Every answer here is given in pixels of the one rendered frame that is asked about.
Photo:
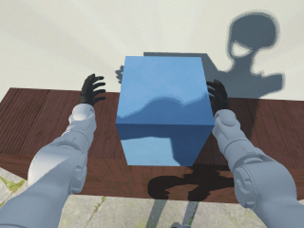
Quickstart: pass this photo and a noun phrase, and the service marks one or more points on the right robot forearm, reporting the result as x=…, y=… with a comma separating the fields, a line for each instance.
x=234, y=145

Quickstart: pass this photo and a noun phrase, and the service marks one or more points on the carton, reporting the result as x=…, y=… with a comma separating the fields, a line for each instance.
x=164, y=114

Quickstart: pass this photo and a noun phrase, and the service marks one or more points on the right robot hand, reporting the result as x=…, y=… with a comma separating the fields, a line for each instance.
x=220, y=101

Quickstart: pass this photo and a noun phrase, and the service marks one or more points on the pedestal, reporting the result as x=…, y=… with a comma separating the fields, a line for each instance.
x=31, y=118

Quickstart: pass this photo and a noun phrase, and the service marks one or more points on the left robot hand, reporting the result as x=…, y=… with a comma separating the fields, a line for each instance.
x=87, y=94

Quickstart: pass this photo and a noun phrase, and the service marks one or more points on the left robot forearm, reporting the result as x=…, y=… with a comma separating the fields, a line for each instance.
x=78, y=135

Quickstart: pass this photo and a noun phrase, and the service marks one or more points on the right robot upper arm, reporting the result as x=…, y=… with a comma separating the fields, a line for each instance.
x=268, y=189

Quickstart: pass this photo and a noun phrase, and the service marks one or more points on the left robot upper arm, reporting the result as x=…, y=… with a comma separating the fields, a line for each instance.
x=57, y=173

